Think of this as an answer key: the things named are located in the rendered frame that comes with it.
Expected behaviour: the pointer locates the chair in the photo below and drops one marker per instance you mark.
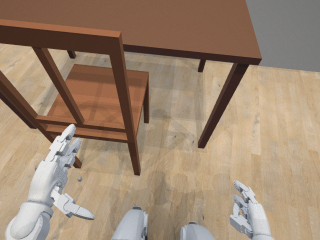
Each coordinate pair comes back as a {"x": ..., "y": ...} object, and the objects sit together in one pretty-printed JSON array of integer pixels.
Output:
[{"x": 103, "y": 103}]

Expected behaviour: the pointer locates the robot right hand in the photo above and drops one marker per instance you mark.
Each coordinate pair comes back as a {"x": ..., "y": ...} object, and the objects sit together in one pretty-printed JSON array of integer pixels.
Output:
[{"x": 255, "y": 221}]

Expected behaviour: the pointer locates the right robot shin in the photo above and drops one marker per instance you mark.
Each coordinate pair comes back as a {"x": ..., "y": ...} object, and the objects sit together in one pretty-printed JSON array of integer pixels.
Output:
[{"x": 192, "y": 222}]

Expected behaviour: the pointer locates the robot left hand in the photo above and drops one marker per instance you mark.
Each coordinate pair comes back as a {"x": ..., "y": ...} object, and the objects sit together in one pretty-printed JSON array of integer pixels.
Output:
[{"x": 53, "y": 170}]

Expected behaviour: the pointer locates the left robot shin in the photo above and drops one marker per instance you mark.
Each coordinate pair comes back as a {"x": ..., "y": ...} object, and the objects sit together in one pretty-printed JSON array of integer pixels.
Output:
[{"x": 138, "y": 208}]

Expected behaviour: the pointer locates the table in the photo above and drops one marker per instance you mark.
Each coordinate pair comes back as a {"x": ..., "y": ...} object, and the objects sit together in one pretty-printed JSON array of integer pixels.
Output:
[{"x": 214, "y": 30}]

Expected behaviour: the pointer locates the robot shin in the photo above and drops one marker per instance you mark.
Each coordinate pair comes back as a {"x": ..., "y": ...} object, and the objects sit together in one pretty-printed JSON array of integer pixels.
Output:
[
  {"x": 138, "y": 208},
  {"x": 192, "y": 222}
]

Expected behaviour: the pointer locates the left robot forearm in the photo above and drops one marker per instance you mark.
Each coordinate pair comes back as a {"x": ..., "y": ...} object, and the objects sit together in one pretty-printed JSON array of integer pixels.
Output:
[{"x": 31, "y": 222}]

